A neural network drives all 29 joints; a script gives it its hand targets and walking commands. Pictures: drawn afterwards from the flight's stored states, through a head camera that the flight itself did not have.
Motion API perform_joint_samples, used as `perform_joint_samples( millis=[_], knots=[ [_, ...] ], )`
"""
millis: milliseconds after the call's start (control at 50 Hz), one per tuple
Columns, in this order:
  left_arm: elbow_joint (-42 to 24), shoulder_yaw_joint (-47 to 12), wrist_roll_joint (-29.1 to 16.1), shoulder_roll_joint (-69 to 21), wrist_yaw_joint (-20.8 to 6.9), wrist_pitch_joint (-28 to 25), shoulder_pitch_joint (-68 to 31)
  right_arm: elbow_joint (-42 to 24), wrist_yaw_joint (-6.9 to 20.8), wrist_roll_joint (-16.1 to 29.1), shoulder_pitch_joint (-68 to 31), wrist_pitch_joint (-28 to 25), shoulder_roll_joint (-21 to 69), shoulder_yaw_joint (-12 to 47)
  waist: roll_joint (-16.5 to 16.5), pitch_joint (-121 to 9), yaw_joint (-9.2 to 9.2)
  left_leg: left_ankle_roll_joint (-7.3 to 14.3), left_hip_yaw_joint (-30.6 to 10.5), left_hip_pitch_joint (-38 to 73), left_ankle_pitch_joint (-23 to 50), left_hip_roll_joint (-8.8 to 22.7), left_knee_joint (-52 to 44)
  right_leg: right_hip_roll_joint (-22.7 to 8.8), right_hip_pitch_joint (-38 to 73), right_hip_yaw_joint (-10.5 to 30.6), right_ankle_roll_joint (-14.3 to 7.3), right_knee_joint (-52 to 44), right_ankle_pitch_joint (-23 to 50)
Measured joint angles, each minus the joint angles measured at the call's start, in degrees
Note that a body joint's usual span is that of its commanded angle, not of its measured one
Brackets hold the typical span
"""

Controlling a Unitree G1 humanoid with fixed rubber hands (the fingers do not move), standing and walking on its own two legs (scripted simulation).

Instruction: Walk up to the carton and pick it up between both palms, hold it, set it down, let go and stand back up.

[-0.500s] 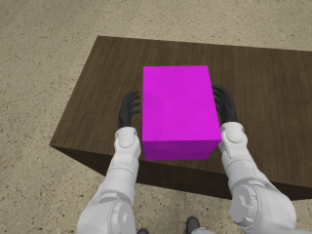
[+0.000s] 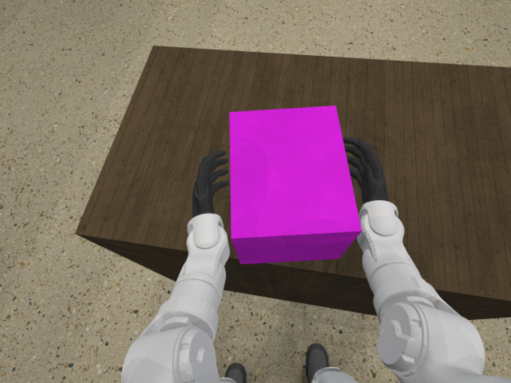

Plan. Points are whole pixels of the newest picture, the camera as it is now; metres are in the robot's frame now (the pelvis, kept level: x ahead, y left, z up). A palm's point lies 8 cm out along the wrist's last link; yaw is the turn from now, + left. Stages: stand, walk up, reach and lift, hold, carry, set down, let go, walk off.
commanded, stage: set down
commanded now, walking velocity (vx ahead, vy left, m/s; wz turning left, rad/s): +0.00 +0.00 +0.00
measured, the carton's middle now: (286, 188) +0.42 -0.03 -0.05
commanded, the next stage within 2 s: none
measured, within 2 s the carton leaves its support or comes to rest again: neither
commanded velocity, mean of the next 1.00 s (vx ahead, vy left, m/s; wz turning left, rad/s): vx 0.00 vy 0.00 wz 0.00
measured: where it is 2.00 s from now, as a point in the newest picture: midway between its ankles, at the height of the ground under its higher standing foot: outside the picture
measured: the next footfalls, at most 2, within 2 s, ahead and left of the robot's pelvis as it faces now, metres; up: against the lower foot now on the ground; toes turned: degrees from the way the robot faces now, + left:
none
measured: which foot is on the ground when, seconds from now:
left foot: down 0.00-1.00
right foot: down 0.00-1.00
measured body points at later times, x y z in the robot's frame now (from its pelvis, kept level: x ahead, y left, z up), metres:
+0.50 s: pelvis +0.00 +0.00 +0.00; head +0.14 -0.02 +0.43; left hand +0.39 +0.11 -0.03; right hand +0.41 -0.16 -0.03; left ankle -0.04 +0.16 -0.74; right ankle +0.02 -0.12 -0.74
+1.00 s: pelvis -0.01 +0.00 +0.00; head +0.12 -0.02 +0.43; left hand +0.39 +0.11 -0.02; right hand +0.42 -0.18 -0.01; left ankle -0.04 +0.16 -0.74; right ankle +0.02 -0.12 -0.74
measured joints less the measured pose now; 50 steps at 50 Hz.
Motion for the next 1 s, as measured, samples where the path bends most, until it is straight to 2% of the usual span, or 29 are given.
perform_joint_samples(
  millis=[500, 600, 740, 880, 1000],
  knots=[
    [2.4, 0.0, 0.0, 0.8, 0.6, -1.1, 0.0, 1.6, 0.0, 0.7, -0.4, -0.6, -0.1, 0.2, -0.4, -0.5, 0.01, 0.0, 0.0, -0.4, 0.1, 0.0, 0.0, 0.0, -0.4, 0.0, 0.0, 0.0, 0.1],
    [2.4, -2.7, -1.6, 2.0, 1.3, -1.0, 0.0, 2.2, -0.4, 5.5, -0.5, -0.2, -1.0, 4.5, -0.4, -0.7, 0.05, 0.0, 0.0, -0.4, 0.1, 0.0, 0.0, 0.0, -0.4, 0.0, 0.0, 0.0, 0.1],
    [2.8, -9.9, -7.8, 4.9, 1.6, -0.4, 0.0, 3.6, -1.3, 19.1, -0.9, 0.0, -5.2, 17.9, -0.8, -2.1, 0.55, 0.0, 0.0, -0.7, 0.1, 0.0, 0.0, 0.0, -0.7, 0.0, -0.1, 0.0, 0.2],
    [2.8, -13.3, -12.0, 5.7, 1.7, 1.3, 0.0, 4.7, -1.2, 28.5, -1.3, 0.2, -8.6, 24.5, -1.7, -2.4, 0.68, -0.1, 0.0, -0.8, 0.4, 0.0, 0.0, 0.0, -0.8, 0.0, -0.2, 0.0, 0.4],
    [2.0, -14.3, -12.7, 6.0, 1.9, 1.6, 0.5, 4.7, -0.2, 30.9, -1.0, 0.2, -10.2, 26.9, -1.8, -2.2, 0.69, -0.2, 0.0, -0.8, 0.8, 0.0, 0.0, 0.0, -0.8, 0.0, -0.3, 0.0, 0.8]
  ],
)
